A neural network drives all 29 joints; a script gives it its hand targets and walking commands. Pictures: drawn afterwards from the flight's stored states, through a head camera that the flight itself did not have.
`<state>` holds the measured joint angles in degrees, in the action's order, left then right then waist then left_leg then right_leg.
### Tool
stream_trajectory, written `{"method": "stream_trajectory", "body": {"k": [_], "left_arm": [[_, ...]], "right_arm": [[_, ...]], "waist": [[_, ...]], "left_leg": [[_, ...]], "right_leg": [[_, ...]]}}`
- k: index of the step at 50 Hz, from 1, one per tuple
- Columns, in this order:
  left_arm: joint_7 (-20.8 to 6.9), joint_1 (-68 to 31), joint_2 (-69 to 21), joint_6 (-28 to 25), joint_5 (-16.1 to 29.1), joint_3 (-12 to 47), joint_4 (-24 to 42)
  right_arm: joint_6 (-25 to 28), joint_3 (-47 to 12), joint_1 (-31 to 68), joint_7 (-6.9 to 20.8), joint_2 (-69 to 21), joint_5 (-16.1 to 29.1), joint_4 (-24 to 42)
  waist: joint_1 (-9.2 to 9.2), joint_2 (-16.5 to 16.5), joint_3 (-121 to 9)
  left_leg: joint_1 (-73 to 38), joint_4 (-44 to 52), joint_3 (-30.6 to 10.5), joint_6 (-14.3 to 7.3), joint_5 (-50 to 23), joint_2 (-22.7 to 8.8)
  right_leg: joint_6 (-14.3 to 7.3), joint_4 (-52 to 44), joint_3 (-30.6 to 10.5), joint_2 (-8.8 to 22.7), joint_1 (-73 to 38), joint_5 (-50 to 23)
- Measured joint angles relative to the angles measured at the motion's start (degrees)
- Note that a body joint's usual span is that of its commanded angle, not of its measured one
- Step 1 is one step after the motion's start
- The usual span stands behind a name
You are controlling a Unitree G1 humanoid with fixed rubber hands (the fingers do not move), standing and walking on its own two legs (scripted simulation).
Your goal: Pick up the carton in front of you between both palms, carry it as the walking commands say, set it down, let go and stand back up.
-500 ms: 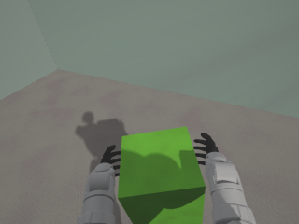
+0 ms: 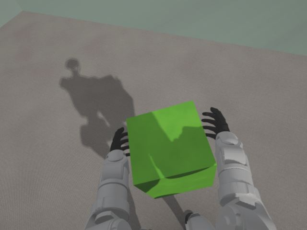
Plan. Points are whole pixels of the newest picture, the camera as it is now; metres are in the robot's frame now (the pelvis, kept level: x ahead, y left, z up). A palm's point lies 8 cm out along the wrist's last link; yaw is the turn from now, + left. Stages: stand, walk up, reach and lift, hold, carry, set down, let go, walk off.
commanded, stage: set down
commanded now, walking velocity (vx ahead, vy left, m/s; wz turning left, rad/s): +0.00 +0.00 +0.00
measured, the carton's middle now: (172, 154) +0.36 -0.05 -0.14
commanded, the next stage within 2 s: none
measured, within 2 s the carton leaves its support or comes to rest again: rests again in 1.62 s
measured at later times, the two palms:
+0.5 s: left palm (139, 157) +0.39 +0.07 -0.22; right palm (215, 146) +0.39 -0.21 -0.21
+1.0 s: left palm (148, 156) +0.44 +0.05 -0.37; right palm (213, 157) +0.40 -0.24 -0.37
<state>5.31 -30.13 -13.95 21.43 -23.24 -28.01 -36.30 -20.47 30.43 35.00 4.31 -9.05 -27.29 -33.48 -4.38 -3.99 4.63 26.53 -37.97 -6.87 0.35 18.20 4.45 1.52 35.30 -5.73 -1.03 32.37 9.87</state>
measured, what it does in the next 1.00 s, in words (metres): lowers itself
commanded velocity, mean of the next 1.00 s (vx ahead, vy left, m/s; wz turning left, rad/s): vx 0.00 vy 0.00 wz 0.00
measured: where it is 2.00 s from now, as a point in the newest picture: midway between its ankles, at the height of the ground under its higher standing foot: outside the picture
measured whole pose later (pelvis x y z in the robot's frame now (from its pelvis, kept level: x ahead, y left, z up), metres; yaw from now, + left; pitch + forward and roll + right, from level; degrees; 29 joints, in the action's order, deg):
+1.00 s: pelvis -0.06 -0.01 -0.26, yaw +5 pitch +44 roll +5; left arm 11.5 -65.2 -1.1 14.7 -9.5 -22.6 -47.4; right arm -16.2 29.1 60.7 -4.4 1.9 -14.4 -38.4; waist -7.2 -4.8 -3.2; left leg 112.6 -101.5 -3.2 4.2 34.0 11.1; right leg 4.6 97.7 -9.0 -5.8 119.6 22.3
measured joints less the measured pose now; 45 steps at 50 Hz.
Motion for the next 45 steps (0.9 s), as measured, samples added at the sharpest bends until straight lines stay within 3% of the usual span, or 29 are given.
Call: {"method": "stream_trajectory", "body": {"k": [6, 12, 17, 26, 34, 39, 45], "left_arm": [[3.6, -0.9, -0.3, -9.6, 5.1, 2.6, 2.2], [6.3, -2.1, -0.4, -12.8, 10.6, 6.1, 5.3], [6.1, -3.7, 0.4, -12.4, 13.2, 7.5, 7.4], [2.6, -13.3, 5.1, -8.1, 11.2, 2.1, -0.1], [2.5, -18.7, 8.3, -6.9, 12.5, 2.7, -4.4], [3.8, -22.7, 10.1, -6.8, 12.9, 3.7, -6.8], [5.2, -29.9, 12.0, -6.6, 14.1, 4.4, -9.0]], "right_arm": [[9.1, -2.0, -0.1, 0.1, 1.9, 5.1, 0.5], [11.3, -4.6, 0.8, -2.5, 3.8, 10.2, 3.2], [9.5, -6.1, 2.9, -4.3, 4.5, 13.1, 6.5], [5.7, -3.0, 12.0, -6.8, 3.5, 8.9, 1.2], [5.2, -3.1, 15.0, -8.6, 4.9, 9.4, -1.3], [5.0, -3.1, 18.6, -9.6, 6.3, 11.7, -3.0], [5.2, -1.9, 23.2, -9.2, 8.8, 12.1, -4.8]], "waist": [[-0.31, 0.7, -0.8], [-0.30, 0.1, -4.6], [0.28, -0.5, -9.5], [0.65, -0.2, -14.1], [-0.40, -0.1, -14.5], [-1.11, -0.4, -13.2], [-2.75, -0.3, -10.0]], "left_leg": [[18.9, -7.4, 1.1, 0.3, 1.0, 1.1], [36.8, -16.7, 1.0, 1.1, 3.3, 1.9], [48.2, -25.4, 1.3, 1.9, 6.5, 2.3], [60.8, -37.9, 2.0, 3.3, 10.6, 2.8], [70.6, -47.4, 2.2, 4.0, 13.0, 4.1], [76.2, -53.4, 2.7, 4.1, 14.4, 4.7], [81.8, -59.6, 3.5, 4.1, 15.3, 5.9]], "right_leg": [[0.5, 7.3, -1.1, 0.0, 19.0, 0.7], [0.6, 16.6, -1.2, -0.5, 37.0, 2.9], [0.5, 25.6, -1.4, -1.4, 48.9, 5.6], [0.0, 38.7, -1.8, -3.1, 62.5, 8.9], [0.3, 48.0, -2.0, -3.8, 72.5, 10.6], [1.1, 53.4, -2.5, -4.4, 78.1, 11.4], [2.2, 59.2, -3.2, -4.6, 83.4, 12.2]]}}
